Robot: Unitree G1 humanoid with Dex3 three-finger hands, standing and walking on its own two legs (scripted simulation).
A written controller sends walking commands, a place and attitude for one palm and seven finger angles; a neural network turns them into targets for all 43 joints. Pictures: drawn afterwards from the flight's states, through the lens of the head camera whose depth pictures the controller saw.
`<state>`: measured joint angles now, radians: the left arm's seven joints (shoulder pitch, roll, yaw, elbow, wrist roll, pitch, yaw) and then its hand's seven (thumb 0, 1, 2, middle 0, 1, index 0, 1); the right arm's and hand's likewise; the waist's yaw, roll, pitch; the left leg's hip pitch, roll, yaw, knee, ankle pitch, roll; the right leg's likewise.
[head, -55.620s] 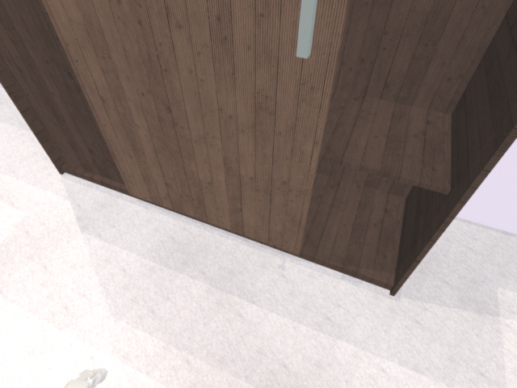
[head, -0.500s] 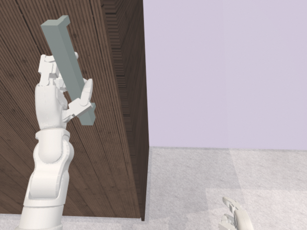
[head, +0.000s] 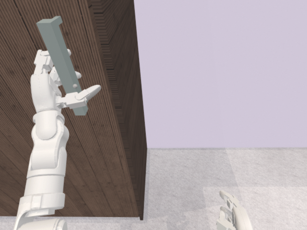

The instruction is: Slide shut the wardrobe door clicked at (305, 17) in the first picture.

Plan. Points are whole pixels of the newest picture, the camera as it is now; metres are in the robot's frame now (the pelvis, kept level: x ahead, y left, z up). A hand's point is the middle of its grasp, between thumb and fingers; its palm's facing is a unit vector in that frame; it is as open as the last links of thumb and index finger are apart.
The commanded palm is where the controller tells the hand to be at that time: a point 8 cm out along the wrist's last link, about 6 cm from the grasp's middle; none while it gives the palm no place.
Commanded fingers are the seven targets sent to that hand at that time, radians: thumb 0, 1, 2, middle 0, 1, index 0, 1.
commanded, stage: loosen the grip on the handle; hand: left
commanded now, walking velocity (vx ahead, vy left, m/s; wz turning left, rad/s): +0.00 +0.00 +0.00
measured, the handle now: (70, 70) +0.38 +0.22 +0.28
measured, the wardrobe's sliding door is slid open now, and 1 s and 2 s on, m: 0.00 0.00 0.00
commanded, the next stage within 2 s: slip the hand off the handle in 0.30 s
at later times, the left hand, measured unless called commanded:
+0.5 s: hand (71, 89) +0.34 +0.21 +0.25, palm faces +0.26 -0.96 -0.14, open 15.1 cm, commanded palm +0.30 +0.27 +0.25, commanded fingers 0.00 -0.55 0.20 -0.25 -1.15 -0.25 -1.15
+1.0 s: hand (39, 90) +0.33 +0.27 +0.26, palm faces +0.33 -0.94 -0.11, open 14.7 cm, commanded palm +0.28 +0.32 +0.25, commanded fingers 0.00 -0.55 0.20 -0.25 -1.15 -0.25 -1.15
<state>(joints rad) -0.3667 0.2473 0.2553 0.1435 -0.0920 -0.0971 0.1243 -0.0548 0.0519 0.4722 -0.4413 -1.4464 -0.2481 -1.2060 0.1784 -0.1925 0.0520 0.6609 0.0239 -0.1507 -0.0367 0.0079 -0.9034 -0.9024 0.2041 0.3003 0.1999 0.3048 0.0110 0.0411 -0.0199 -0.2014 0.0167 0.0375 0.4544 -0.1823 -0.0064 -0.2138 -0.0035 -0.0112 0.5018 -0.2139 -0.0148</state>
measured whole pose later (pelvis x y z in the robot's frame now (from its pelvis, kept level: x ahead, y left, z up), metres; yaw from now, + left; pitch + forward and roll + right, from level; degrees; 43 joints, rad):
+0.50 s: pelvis +0.04 +0.00 +0.00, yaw +0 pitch -1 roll +0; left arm -0.20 0.31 0.26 -0.07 -0.15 -0.23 -0.01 -0.01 -0.55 0.20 -0.54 -1.33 -0.22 -1.00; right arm 0.20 -0.23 0.02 0.70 0.01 -0.21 -0.08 0.01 -0.91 -0.90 0.20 0.30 0.20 0.30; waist 0.05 0.03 -0.02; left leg -0.25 0.00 0.00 0.53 -0.26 0.00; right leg -0.25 0.01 -0.01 0.54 -0.28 -0.01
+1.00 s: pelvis +0.04 +0.01 +0.00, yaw +0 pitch -1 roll +0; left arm -0.20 0.36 0.42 -0.08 -0.21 -0.14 -0.10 -0.01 -0.56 0.20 -0.30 -1.19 -0.26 -1.15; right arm 0.21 -0.23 0.05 0.66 0.02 -0.14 -0.10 0.01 -0.90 -0.90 0.20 0.30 0.20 0.30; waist 0.06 0.02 -0.03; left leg -0.25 -0.01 -0.01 0.56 -0.29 0.01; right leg -0.23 -0.01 -0.02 0.55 -0.30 0.00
